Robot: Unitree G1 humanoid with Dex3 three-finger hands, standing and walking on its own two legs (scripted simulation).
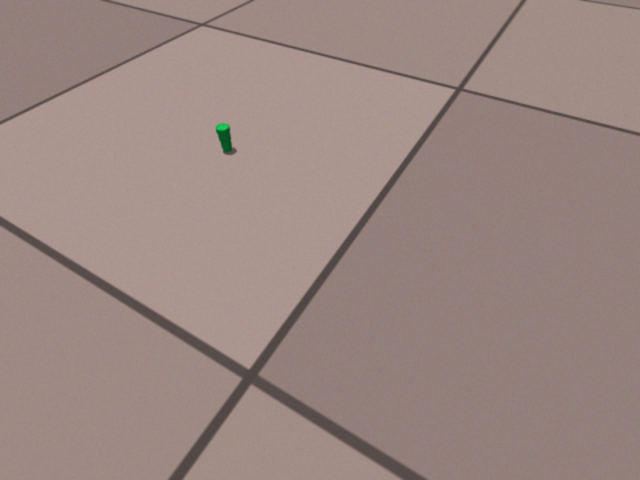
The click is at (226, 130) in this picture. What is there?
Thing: tapered cup
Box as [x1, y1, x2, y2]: [216, 123, 231, 151]
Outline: 218,124 216,126 216,131 221,141 223,150 229,151 231,150 229,127 225,123
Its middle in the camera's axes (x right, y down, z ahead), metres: -0.52 -0.57 +2.06
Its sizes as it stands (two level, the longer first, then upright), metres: 0.070 0.070 0.143
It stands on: the floor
